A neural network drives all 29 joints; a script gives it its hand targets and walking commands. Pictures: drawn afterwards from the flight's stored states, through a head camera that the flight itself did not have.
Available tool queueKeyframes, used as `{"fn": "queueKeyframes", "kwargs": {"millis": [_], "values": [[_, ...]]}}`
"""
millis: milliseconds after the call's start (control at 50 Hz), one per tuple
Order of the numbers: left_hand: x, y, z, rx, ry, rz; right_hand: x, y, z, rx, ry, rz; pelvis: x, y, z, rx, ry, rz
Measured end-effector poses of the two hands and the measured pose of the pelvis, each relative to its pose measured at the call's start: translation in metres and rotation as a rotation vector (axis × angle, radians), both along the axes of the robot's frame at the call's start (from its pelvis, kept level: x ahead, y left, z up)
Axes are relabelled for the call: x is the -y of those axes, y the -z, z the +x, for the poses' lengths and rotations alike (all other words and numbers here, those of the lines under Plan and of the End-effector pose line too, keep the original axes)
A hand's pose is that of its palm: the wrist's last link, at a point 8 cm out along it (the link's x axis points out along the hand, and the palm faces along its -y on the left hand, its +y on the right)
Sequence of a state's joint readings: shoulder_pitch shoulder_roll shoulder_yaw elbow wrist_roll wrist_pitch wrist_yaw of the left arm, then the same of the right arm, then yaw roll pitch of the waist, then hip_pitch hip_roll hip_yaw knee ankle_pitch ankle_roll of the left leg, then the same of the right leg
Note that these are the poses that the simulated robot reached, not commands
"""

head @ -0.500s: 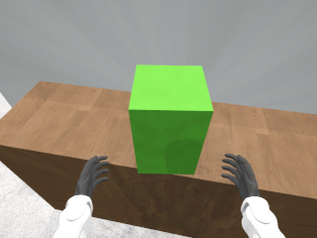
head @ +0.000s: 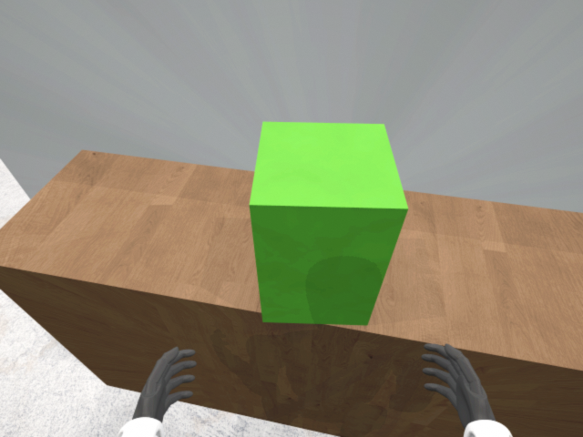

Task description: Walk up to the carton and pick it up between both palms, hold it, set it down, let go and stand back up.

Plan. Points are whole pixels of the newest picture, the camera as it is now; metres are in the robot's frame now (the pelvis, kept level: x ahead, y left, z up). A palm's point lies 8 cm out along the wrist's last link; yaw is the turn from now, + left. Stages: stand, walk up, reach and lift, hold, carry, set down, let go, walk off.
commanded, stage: set down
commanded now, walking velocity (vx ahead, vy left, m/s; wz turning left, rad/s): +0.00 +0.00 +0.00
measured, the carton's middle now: (318, 230) +0.41 -0.02 +0.06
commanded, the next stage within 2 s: let go in 0.88 s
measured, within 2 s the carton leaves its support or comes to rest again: neither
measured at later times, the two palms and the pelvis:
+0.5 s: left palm out of the picture +0.15 +0.22 -0.07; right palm out of the picture +0.14 -0.22 -0.07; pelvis -0.01 +0.00 +0.00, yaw -1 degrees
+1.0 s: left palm out of the picture +0.14 +0.22 -0.08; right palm out of the picture +0.14 -0.23 -0.09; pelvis -0.01 -0.01 +0.00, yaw +0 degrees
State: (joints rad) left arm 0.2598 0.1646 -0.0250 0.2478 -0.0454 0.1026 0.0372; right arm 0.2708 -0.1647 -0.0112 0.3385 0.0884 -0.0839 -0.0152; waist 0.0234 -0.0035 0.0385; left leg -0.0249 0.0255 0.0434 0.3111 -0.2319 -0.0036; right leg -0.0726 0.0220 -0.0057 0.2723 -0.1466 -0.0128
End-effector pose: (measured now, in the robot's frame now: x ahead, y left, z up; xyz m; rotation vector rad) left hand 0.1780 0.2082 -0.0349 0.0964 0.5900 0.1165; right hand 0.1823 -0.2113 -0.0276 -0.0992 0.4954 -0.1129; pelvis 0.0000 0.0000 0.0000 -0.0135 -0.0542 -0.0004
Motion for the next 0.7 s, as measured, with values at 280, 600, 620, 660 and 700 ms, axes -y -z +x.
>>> {"fn": "queueKeyframes", "kwargs": {"millis": [280,600,620,660,700], "values": [[-0.008,0.013,-0.01,-0.042,0.009,0.035,0.006,0.02,-0.021,-0.069,0.0,-0.001,-0.003,0.001,-0.001,-0.005,0.005,-0.001],[-0.01,0.047,-0.039,-0.248,0.004,0.044,0.016,0.05,-0.045,-0.227,-0.024,-0.05,0.001,0.003,-0.007,0.004,0.014,0.007],[-0.011,0.048,-0.039,-0.251,0.001,0.047,0.017,0.051,-0.045,-0.233,-0.026,-0.052,0.002,0.003,-0.007,0.002,0.014,0.007],[-0.012,0.048,-0.038,-0.253,-0.003,0.053,0.018,0.053,-0.045,-0.24,-0.03,-0.052,0.003,0.003,-0.007,0.0,0.013,0.007],[-0.014,0.048,-0.036,-0.252,-0.007,0.058,0.018,0.054,-0.044,-0.239,-0.036,-0.051,0.004,0.003,-0.007,-0.001,0.011,0.006]]}}
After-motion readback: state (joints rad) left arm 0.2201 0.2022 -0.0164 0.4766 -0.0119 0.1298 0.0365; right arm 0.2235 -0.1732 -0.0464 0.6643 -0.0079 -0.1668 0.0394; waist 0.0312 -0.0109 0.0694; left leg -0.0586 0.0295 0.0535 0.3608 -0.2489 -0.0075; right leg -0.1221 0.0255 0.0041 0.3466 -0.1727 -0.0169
